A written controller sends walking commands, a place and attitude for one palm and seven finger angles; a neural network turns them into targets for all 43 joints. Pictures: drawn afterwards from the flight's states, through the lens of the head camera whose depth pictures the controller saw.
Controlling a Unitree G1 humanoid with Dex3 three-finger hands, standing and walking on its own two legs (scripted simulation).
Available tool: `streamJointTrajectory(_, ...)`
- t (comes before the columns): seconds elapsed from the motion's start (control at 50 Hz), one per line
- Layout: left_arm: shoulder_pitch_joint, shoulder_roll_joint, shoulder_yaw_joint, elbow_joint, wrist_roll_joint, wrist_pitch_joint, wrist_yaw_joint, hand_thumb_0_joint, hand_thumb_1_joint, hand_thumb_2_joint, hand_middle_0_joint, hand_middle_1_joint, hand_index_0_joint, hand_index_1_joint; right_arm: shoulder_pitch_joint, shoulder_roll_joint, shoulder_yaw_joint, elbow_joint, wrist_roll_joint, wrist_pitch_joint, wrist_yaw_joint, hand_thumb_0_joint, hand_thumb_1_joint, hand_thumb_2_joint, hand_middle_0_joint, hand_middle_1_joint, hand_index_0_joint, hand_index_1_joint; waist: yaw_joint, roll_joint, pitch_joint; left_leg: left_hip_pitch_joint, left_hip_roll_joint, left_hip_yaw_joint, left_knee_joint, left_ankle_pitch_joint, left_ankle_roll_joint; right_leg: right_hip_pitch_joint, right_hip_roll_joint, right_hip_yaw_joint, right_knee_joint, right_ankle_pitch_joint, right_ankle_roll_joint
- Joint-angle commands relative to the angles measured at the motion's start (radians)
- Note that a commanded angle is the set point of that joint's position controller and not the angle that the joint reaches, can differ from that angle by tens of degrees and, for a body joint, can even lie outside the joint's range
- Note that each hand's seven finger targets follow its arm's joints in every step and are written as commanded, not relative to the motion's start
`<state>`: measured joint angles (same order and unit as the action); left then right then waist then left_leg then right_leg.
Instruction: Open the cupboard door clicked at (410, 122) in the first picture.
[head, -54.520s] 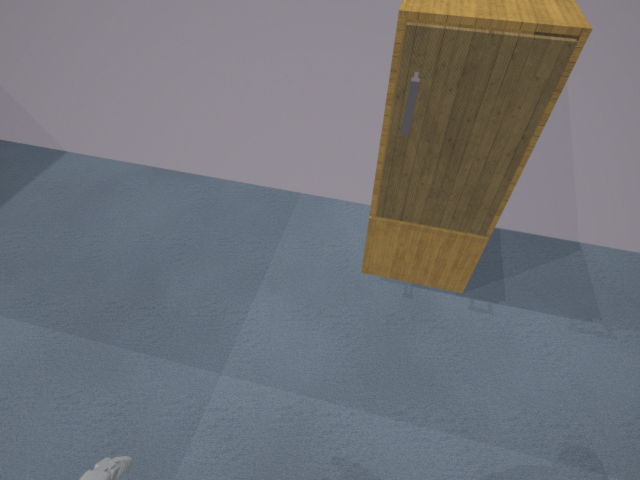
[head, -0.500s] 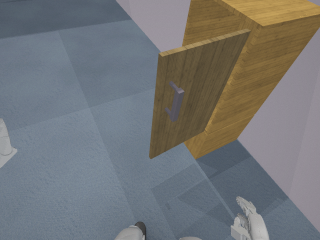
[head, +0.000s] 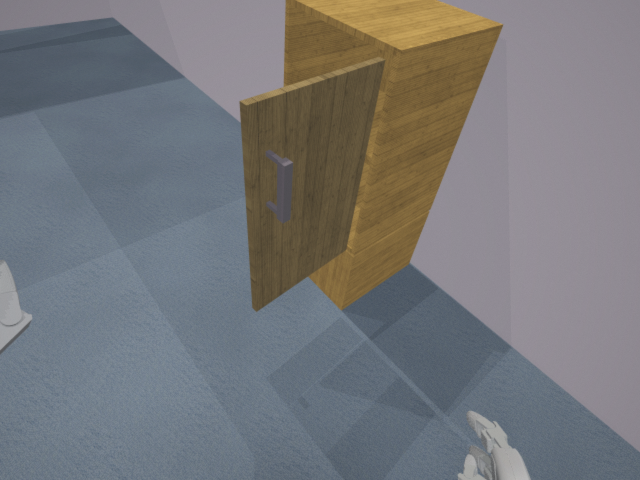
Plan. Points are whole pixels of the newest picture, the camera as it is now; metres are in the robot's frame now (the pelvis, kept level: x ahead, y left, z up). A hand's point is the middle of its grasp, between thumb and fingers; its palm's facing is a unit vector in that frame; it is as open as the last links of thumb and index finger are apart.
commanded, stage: stop stepping back and stand still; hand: left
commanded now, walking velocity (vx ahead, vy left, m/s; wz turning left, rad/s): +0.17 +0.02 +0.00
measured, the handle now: (277, 187) +0.63 +0.07 +0.00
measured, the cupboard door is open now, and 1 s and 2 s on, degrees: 94 94 94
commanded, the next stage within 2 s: let the arm hang, fingers relaxed in 1.04 s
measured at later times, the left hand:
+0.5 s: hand out of the picture +0.12 +0.27 +0.18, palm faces +0.48 -0.72 -0.50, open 7.4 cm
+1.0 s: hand out of the picture +0.13 +0.26 +0.17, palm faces +0.46 -0.73 -0.50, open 7.4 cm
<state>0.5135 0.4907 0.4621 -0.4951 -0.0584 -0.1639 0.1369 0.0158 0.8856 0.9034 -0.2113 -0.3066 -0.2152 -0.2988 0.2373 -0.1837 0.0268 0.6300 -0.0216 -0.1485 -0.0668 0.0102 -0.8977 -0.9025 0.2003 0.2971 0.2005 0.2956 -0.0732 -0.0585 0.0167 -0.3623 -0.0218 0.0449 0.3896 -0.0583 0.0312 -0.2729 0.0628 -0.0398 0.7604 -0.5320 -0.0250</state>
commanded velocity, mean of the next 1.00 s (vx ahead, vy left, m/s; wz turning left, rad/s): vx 0.09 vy -0.01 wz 0.00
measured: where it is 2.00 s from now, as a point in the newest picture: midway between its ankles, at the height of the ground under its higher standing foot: outside the picture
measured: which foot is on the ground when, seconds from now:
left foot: down 0.00-0.04, up 0.06-0.30, down 0.32-0.52, up 0.54-0.76, down 0.78-1.00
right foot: up 0.00-0.04, down 0.06-1.00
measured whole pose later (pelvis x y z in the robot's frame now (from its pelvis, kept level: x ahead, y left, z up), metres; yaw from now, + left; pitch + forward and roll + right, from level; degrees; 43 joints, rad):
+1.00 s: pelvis -0.05 -0.01 +0.00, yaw +4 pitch -1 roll +1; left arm 0.54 0.40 0.40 -0.46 -0.03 -0.20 0.16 0.02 0.89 0.90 -0.21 -0.31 -0.22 -0.30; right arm 0.19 -0.23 0.00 0.62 0.00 -0.13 -0.07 0.01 -0.90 -0.90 0.20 0.30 0.20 0.30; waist -0.01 0.03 0.04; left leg -0.23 0.04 0.07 0.52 -0.27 -0.02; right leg -0.26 0.04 -0.13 0.49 -0.23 -0.10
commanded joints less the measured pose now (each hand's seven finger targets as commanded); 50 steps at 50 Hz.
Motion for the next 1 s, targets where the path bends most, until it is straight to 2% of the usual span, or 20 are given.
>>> streamJointTrajectory(0.0,0.181,0.136,0.121,-0.27,0.019,-0.06,0.02,0.0,0.9,0.9,-0.2,-0.3,-0.2,-0.3,-0.125,-0.133,-0.071,-0.182,0.005,-0.018,0.005,0.0,-0.9,-0.9,0.2,0.3,0.2,0.3,0.096,0.205,-0.081,-0.288,0.053,-0.019,-0.036,-0.55,-0.066,0.322,-0.05,-0.016,-0.318,-0.001,-0.05)
streamJointTrajectory(0.02,0.18,0.16,0.126,-0.29,0.02,-0.054,0.017,0.0,0.9,0.9,-0.2,-0.3,-0.2,-0.3,-0.111,-0.127,-0.078,-0.173,0.014,-0.001,0.005,0.0,-0.9,-0.9,0.2,0.3,0.2,0.3,0.086,-0.079,-0.076,-0.117,-0.034,0.025,0.414,-0.409,-0.076,0.0,-0.264,0.243,-0.563,-0.127,-0.103)
streamJointTrajectory(0.04,0.106,0.171,0.122,-0.344,0.014,-0.054,0.015,0.0,0.9,0.9,-0.2,-0.3,-0.2,-0.3,-0.119,-0.147,-0.083,-0.164,0.011,0.013,-0.004,0.0,-0.9,-0.9,0.2,0.3,0.2,0.3,0.08,-0.188,-0.031,-0.17,-0.036,-0.054,0.734,-0.361,-0.075,-0.223,-0.461,0.531,-0.694,-0.266,-0.167)
streamJointTrajectory(0.08,-0.053,0.195,0.15,-0.339,0.015,-0.067,0.017,0.0,0.9,0.9,-0.2,-0.3,-0.2,-0.3,-0.094,-0.144,-0.073,-0.109,-0.003,0.012,-0.002,0.0,-0.9,-0.9,0.2,0.3,0.2,0.3,0.036,-0.096,-0.065,-0.223,0.03,-0.098,0.906,-0.254,-0.077,-0.254,-0.446,0.427,-0.665,-0.317,-0.163)
streamJointTrajectory(0.12,-0.079,0.163,0.127,-0.178,0.035,-0.08,0.027,0.0,0.9,0.9,-0.2,-0.3,-0.2,-0.3,-0.072,-0.131,-0.064,-0.112,-0.002,-0.009,-0.021,0.0,-0.9,-0.9,0.2,0.3,0.2,0.3,0.018,-0.041,-0.053,-0.135,0.09,-0.051,0.723,-0.227,-0.059,-0.25,-0.345,0.292,-0.626,-0.266,-0.1)
streamJointTrajectory(0.24,-0.112,0.08,0.034,-0.092,0.054,-0.088,0.054,0.0,0.9,0.9,-0.2,-0.3,-0.2,-0.3,-0.052,-0.136,-0.059,-0.085,-0.003,-0.065,-0.063,0.0,-0.9,-0.9,0.2,0.3,0.2,0.3,0.067,0.014,-0.071,0.095,0.026,0.088,0.11,-0.342,0.008,-0.025,-0.272,0.168,-0.485,-0.077,-0.085)
streamJointTrajectory(0.28,-0.079,0.06,0.02,-0.128,0.04,-0.09,0.052,0.0,0.9,0.9,-0.2,-0.3,-0.2,-0.3,-0.036,-0.152,-0.062,-0.108,0.002,-0.074,-0.06,0.0,-0.9,-0.9,0.2,0.3,0.2,0.3,0.06,0.103,-0.073,0.151,0.082,-0.009,-0.065,-0.387,0.035,-0.001,-0.197,0.119,-0.336,0.003,-0.031)
streamJointTrajectory(0.32,-0.088,0.071,0.04,-0.186,0.042,-0.103,0.049,0.0,0.9,0.9,-0.2,-0.3,-0.2,-0.3,-0.052,-0.177,-0.066,-0.13,0.012,-0.062,-0.043,0.0,-0.9,-0.9,0.2,0.3,0.2,0.3,0.062,0.284,-0.029,0.16,0.297,-0.32,-0.135,-0.407,0.113,-0.14,-0.074,-0.024,-0.089,0.114,0.029)
streamJointTrajectory(0.34,-0.069,0.096,0.069,-0.191,0.045,-0.099,0.047,0.0,0.9,0.9,-0.2,-0.3,-0.2,-0.3,-0.062,-0.171,-0.071,-0.135,0.017,-0.059,-0.036,0.0,-0.9,-0.9,0.2,0.3,0.2,0.3,0.068,0.227,-0.03,0.154,0.323,-0.314,-0.132,-0.286,0.114,-0.149,-0.056,-0.054,-0.042,0.11,0.04)
streamJointTrajectory(0.36,-0.08,0.162,0.115,-0.192,0.044,-0.101,0.039,0.0,0.9,0.9,-0.2,-0.3,-0.2,-0.3,-0.069,-0.159,-0.067,-0.098,0.009,-0.054,-0.032,0.0,-0.9,-0.9,0.2,0.3,0.2,0.3,0.056,0.292,-0.022,0.054,0.328,-0.306,-0.192,-0.472,0.12,-0.123,-0.072,-0.033,0.035,0.07,0.035)
streamJointTrajectory(0.38,-0.091,0.113,0.085,-0.206,0.056,-0.094,0.04,0.0,0.9,0.9,-0.2,-0.3,-0.2,-0.3,-0.091,-0.14,-0.065,-0.117,0.013,-0.055,-0.03,0.0,-0.9,-0.9,0.2,0.3,0.2,0.3,0.052,0.298,0.047,-0.04,0.311,-0.288,-0.193,-0.526,0.122,-0.082,-0.072,-0.032,0.029,0.093,0.029)
streamJointTrajectory(0.44,-0.057,0.107,0.081,-0.162,0.057,-0.083,0.045,0.0,0.9,0.9,-0.2,-0.3,-0.2,-0.3,-0.094,-0.15,-0.062,-0.122,0.018,-0.045,-0.022,0.0,-0.9,-0.9,0.2,0.3,0.2,0.3,0.066,0.228,0.058,-0.157,0.233,-0.127,-0.038,-0.537,0.066,0.123,-0.066,-0.036,-0.2,0.15,0.017)
streamJointTrajectory(0.46,-0.061,0.123,0.091,-0.162,0.058,-0.081,0.046,0.0,0.9,0.9,-0.2,-0.3,-0.2,-0.3,-0.097,-0.149,-0.067,-0.124,0.018,-0.044,-0.023,0.0,-0.9,-0.9,0.2,0.3,0.2,0.3,0.069,0.15,0.049,-0.173,0.161,-0.066,0.086,-0.505,0.038,0.14,-0.091,0.048,-0.296,0.117,-0.011)
streamJointTrajectory(0.5,-0.052,0.142,0.1,-0.131,0.044,-0.071,0.045,0.0,0.9,0.9,-0.2,-0.3,-0.2,-0.3,-0.091,-0.133,-0.077,-0.126,0.022,-0.033,-0.016,0.0,-0.9,-0.9,0.2,0.3,0.2,0.3,0.076,-0.184,-0.028,-0.234,0.017,0.02,0.569,-0.447,-0.013,0.117,-0.379,0.531,-0.543,-0.039,-0.156)
streamJointTrajectory(0.56,-0.062,0.114,0.088,-0.095,0.036,-0.084,0.036,0.0,0.9,0.9,-0.2,-0.3,-0.2,-0.3,-0.076,-0.137,-0.072,-0.097,0.016,-0.026,-0.004,0.0,-0.9,-0.9,0.2,0.3,0.2,0.3,0.059,0.004,-0.035,-0.183,0.072,-0.052,0.693,-0.354,-0.024,0.013,-0.385,0.44,-0.545,-0.02,-0.162)
streamJointTrajectory(0.64,-0.045,0.094,0.075,-0.111,0.031,-0.102,0.036,0.0,0.9,0.9,-0.2,-0.3,-0.2,-0.3,-0.1,-0.112,-0.048,-0.117,0.013,-0.022,-0.017,0.0,-0.9,-0.9,0.2,0.3,0.2,0.3,0.07,-0.086,-0.045,0.024,0.068,0.015,0.365,-0.309,-0.018,-0.061,-0.305,0.201,-0.533,0.098,-0.114)
streamJointTrajectory(0.7,-0.064,0.085,0.058,-0.161,0.03,-0.105,0.047,0.0,0.9,0.9,-0.2,-0.3,-0.2,-0.3,-0.085,-0.126,-0.05,-0.118,0.003,-0.04,-0.031,0.0,-0.9,-0.9,0.2,0.3,0.2,0.3,0.067,0.024,-0.057,0.191,0.044,0.041,0.097,-0.247,-0.001,-0.073,-0.258,0.163,-0.505,0.007,-0.068)
streamJointTrajectory(0.76,-0.062,0.094,0.07,-0.217,0.033,-0.119,0.053,0.0,0.9,0.9,-0.2,-0.3,-0.2,-0.3,-0.089,-0.158,-0.064,-0.14,0.005,-0.049,-0.032,0.0,-0.9,-0.9,0.2,0.3,0.2,0.3,0.084,0.24,-0.059,0.184,0.22,-0.218,-0.097,-0.272,0.065,-0.036,-0.135,0.089,-0.291,0.186,0.014)
streamJointTrajectory(0.84,-0.029,0.098,0.085,-0.186,0.036,-0.106,0.047,0.0,0.9,0.9,-0.2,-0.3,-0.2,-0.3,-0.097,-0.145,-0.061,-0.139,0.021,-0.043,-0.019,0.0,-0.9,-0.9,0.2,0.3,0.2,0.3,0.077,0.2,-0.081,0.064,0.17,-0.103,-0.029,-0.063,0.02,0.142,-0.119,0.068,-0.29,0.437,0.017)
streamJointTrajectory(0.98,0.057,0.085,0.074,-0.106,0.019,-0.078,0.044,0.0,0.9,0.9,-0.2,-0.3,-0.2,-0.3,-0.085,-0.131,-0.067,-0.141,0.037,-0.013,0.001,0.0,-0.9,-0.9,0.2,0.3,0.2,0.3,0.064,-0.011,-0.114,0.08,0.063,-0.025,0.148,-0.161,-0.021,0.148,-0.265,0.212,-0.455,0.501,-0.027)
